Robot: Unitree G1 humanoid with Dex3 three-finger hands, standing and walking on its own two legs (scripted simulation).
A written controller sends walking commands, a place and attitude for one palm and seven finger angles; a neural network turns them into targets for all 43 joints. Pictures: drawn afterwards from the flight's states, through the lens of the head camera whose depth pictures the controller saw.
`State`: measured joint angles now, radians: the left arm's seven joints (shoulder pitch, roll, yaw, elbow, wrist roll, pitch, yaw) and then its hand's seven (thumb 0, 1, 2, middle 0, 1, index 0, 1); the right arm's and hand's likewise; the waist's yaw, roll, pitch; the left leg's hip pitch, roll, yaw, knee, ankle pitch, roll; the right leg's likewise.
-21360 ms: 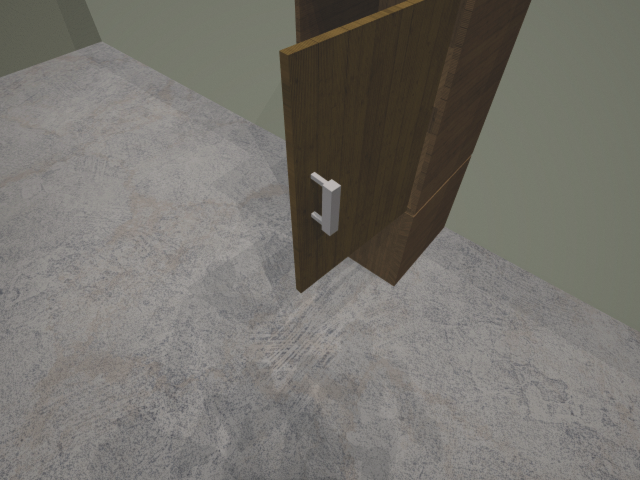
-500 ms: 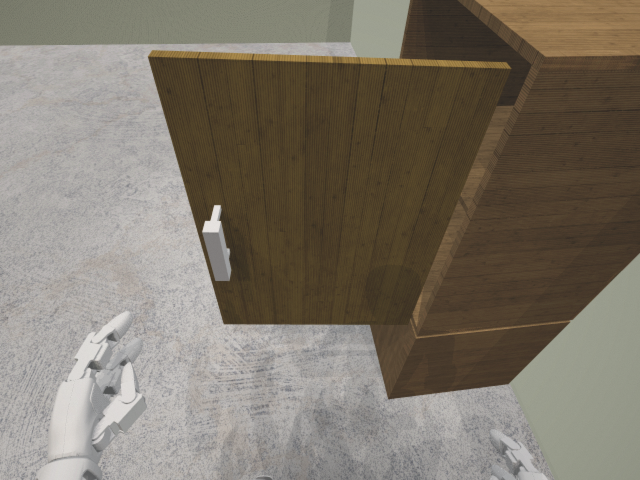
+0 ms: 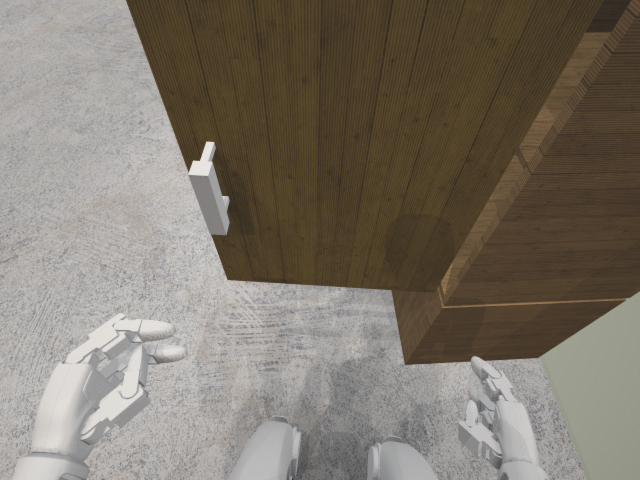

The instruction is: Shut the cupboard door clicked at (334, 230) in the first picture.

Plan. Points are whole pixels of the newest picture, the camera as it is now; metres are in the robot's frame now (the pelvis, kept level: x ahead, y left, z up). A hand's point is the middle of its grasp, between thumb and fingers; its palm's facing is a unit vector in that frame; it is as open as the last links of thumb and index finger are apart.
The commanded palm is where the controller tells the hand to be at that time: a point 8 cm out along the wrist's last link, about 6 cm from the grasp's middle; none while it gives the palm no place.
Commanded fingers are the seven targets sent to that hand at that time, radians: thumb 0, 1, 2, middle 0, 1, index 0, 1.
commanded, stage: raise the hand and make a fist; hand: left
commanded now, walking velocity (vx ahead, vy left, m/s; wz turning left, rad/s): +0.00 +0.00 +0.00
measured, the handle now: (214, 189) +0.45 +0.20 +0.07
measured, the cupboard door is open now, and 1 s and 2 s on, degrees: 83 83 83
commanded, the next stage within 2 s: bring the fist close to the handle in 1.20 s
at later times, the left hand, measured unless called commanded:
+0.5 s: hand (142, 370) +0.21 +0.21 +0.07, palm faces +0.06 -1.00 -0.02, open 3.1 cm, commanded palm +0.19 +0.26 +0.07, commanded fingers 0.00 0.90 0.90 -1.30 -1.50 -1.30 -1.50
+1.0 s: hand (155, 342) +0.24 +0.20 +0.07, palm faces +0.05 -1.00 -0.03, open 3.1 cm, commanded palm +0.22 +0.26 +0.08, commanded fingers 0.00 0.90 0.90 -1.30 -1.50 -1.30 -1.50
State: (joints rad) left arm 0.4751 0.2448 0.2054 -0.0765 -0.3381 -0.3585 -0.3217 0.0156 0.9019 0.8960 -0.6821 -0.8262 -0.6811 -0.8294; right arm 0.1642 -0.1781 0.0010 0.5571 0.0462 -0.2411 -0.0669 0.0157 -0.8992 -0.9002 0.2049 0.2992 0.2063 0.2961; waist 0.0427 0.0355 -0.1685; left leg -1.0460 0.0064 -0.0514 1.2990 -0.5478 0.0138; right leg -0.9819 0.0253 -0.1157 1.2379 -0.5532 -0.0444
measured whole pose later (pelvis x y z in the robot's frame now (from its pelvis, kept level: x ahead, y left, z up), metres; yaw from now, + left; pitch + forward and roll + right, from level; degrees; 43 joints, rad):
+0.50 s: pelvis +0.01 +0.02 +0.01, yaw +0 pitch +16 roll -4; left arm 0.48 0.23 0.15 -0.08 -0.29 -0.41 -0.21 0.02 0.90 0.90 -1.14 -1.33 -1.14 -1.33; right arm 0.22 -0.22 0.00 0.51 0.04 -0.17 -0.06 0.02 -0.90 -0.90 0.20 0.30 0.20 0.30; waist 0.01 0.03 -0.18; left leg -0.98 0.00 -0.03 1.23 -0.54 0.04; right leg -0.92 0.02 -0.09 1.17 -0.54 -0.02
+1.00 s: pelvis +0.01 +0.02 +0.03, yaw +0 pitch +15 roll -3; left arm 0.39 0.23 0.12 -0.02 -0.26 -0.37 -0.16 0.02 0.90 0.90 -1.29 -1.50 -1.29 -1.50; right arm 0.26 -0.23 0.01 0.50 0.04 -0.14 -0.05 0.01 -0.90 -0.90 0.20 0.30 0.20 0.30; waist -0.01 0.03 -0.18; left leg -0.92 -0.01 -0.02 1.17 -0.52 0.04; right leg -0.86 0.01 -0.08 1.11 -0.52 -0.01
